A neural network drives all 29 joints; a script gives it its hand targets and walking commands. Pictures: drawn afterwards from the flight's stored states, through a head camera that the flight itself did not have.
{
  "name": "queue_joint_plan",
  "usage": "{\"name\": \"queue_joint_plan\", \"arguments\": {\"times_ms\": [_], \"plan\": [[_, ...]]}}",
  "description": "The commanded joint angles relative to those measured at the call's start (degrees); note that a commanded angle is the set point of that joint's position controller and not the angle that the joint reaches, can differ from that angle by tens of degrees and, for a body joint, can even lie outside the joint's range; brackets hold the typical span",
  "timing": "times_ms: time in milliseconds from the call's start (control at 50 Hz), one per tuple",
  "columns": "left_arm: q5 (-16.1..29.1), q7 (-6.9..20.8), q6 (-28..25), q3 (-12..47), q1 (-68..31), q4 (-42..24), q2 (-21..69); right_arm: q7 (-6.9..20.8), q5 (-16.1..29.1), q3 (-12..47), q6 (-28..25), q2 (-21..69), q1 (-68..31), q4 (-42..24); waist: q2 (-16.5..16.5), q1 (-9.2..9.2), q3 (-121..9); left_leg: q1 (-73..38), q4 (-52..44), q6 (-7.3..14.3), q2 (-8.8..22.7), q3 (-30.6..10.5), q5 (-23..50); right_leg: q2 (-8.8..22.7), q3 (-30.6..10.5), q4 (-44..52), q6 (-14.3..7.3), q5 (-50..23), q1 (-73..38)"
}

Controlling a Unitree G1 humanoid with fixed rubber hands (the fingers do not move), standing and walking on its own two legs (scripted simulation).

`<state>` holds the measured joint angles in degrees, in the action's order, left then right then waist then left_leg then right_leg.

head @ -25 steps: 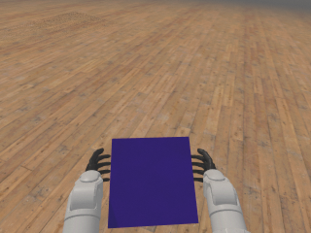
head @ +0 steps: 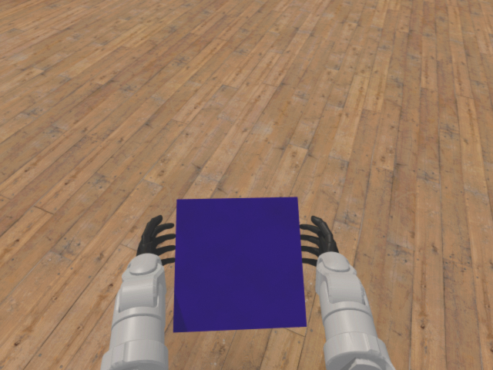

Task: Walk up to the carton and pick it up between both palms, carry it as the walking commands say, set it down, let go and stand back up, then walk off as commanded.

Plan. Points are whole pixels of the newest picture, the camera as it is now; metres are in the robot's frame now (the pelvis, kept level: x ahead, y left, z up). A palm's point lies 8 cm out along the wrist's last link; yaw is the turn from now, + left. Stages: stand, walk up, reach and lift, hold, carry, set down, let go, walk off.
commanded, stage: set down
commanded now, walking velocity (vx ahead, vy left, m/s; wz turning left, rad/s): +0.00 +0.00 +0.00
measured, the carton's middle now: (238, 259) +0.36 +0.03 -0.11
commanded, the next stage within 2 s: none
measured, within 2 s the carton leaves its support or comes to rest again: neither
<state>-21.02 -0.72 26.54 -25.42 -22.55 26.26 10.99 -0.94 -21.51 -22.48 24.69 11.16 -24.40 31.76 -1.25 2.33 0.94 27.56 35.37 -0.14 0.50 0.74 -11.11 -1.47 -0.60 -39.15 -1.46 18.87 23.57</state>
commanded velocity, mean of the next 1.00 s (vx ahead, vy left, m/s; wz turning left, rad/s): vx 0.00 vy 0.00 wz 0.00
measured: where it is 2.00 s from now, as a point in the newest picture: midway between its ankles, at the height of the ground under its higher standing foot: outside the picture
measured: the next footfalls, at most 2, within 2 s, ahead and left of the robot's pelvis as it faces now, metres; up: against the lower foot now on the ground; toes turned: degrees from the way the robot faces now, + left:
none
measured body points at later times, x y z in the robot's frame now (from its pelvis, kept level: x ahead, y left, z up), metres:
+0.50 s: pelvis -0.02 +0.01 -0.06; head +0.13 +0.02 +0.37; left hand +0.35 +0.18 -0.12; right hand +0.37 -0.13 -0.12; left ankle +0.08 +0.12 -0.72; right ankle +0.01 -0.10 -0.72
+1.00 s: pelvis -0.03 +0.01 -0.14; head +0.15 +0.02 +0.27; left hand +0.37 +0.18 -0.21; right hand +0.39 -0.13 -0.21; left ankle +0.07 +0.12 -0.72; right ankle +0.01 -0.10 -0.72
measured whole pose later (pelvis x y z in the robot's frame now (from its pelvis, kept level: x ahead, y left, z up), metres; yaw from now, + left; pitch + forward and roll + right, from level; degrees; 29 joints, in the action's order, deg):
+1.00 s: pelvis -0.03 +0.01 -0.14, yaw +0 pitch +36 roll +0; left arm -14.3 -7.0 17.2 -24.8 -35.5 29.3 9.2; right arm -2.0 -12.7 -22.4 16.0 3.2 -40.0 38.9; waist -1.6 1.4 -13.9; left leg 91.0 75.0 0.4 0.4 0.3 -20.4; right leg -1.6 0.0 -79.5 -0.6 29.7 86.2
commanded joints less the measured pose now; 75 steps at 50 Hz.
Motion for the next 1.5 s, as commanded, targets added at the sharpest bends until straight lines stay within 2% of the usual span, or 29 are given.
{"name": "queue_joint_plan", "arguments": {"times_ms": [0,160,240,500,700,940,1480], "plan": [[10.4,14.9,-4.1,28.7,-29.3,4.5,48.5,14.3,10.1,26.5,-5.2,49.3,-30.2,2.8,0.4,-0.49,-23.6,-15.1,1.2,1.5,-5.5,-4.1,7.9,-3.0,-5.8,6.6,-0.1,-7.5,7.2],[10.3,14.5,-9.0,31.9,-30.2,4.1,49.1,14.6,11.6,30.6,-9.7,49.6,-32.4,1.2,0.0,0.71,-34.2,-7.0,7.6,1.4,-6.2,-3.6,12.1,-4.1,-5.2,-0.1,0.5,-12.8,12.5],[10.7,14.5,-10.2,33.5,-30.9,4.1,49.7,14.9,12.4,32.0,-10.9,49.5,-33.4,0.6,-0.1,0.51,-39.5,-3.2,10.9,1.0,-6.5,-3.2,12.9,-4.6,-4.8,-3.3,0.8,-13.6,16.6],[11.6,13.3,-10.6,35.6,-35.6,5.9,52.4,17.2,13.7,31.5,-11.3,47.4,-39.0,3.1,0.8,-0.87,-48.4,6.5,19.5,-0.2,-6.9,-3.6,7.3,-5.8,-2.5,-13.8,0.4,-5.7,34.9],[12.5,12.1,-10.3,36.2,-40.1,5.7,52.8,17.9,15.1,30.8,-10.9,46.8,-43.9,5.0,0.8,-0.62,-53.9,13.4,26.8,-0.4,-7.4,-4.0,4.2,-6.5,-1.4,-21.9,0.1,-2.1,45.9],[14.7,10.6,-10.3,36.4,-45.6,7.1,51.6,15.7,16.7,30.1,-11.1,45.7,-49.0,6.7,1.0,-0.64,-59.0,23.0,35.4,-0.9,-8.2,-2.3,1.8,-7.5,-0.5,-30.0,0.6,0.4,53.6],[17.3,9.4,-11.9,31.0,-57.9,10.1,45.3,9.9,19.7,31.6,-12.6,43.6,-60.8,7.8,-1.9,1.88,-66.2,44.8,52.6,-0.9,-9.2,1.7,0.7,-9.1,0.3,-44.5,2.1,-0.6,61.6]]}}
